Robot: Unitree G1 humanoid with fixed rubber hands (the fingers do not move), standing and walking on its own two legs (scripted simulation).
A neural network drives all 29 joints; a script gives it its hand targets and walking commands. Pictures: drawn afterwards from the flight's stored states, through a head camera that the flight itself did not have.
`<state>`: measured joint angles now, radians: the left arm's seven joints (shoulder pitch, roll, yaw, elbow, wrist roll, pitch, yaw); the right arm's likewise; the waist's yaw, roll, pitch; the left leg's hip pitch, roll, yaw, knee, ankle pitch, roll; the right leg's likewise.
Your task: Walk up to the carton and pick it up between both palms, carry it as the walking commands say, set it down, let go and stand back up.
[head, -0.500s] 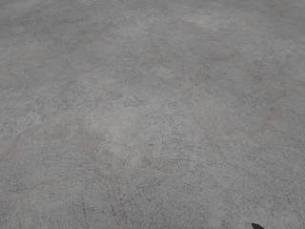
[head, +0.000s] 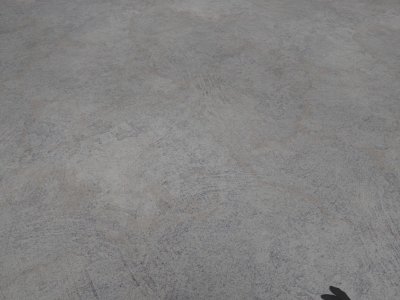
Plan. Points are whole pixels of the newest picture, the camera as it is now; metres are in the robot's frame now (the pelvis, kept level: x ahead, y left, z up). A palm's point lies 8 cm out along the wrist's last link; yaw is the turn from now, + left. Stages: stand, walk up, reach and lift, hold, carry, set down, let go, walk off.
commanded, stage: walk up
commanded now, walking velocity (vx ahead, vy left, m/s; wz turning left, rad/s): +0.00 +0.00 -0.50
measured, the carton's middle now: out of the picture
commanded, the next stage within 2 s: none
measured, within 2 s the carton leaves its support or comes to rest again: neither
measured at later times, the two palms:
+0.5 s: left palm out of the picture +0.11 +0.31 -0.14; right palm out of the picture +0.03 -0.22 -0.11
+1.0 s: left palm (79, 285) +0.17 +0.28 -0.11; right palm out of the picture -0.03 -0.22 -0.13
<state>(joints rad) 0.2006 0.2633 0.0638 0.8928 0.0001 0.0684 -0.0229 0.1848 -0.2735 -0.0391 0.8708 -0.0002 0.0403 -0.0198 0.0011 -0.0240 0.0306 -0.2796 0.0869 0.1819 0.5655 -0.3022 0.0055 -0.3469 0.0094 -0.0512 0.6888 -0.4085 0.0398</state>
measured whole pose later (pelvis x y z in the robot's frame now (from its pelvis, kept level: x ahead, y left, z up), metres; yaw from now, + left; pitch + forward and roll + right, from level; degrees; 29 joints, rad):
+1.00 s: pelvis -0.01 +0.06 +0.00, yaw -27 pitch +2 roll +2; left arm 0.20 0.26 0.05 0.88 0.00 0.02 0.00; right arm 0.12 -0.27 -0.04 0.84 0.00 0.08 -0.02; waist 0.00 0.00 0.09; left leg -0.43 0.11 0.08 1.03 -0.47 -0.03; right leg -0.34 0.05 0.05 0.59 -0.28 -0.07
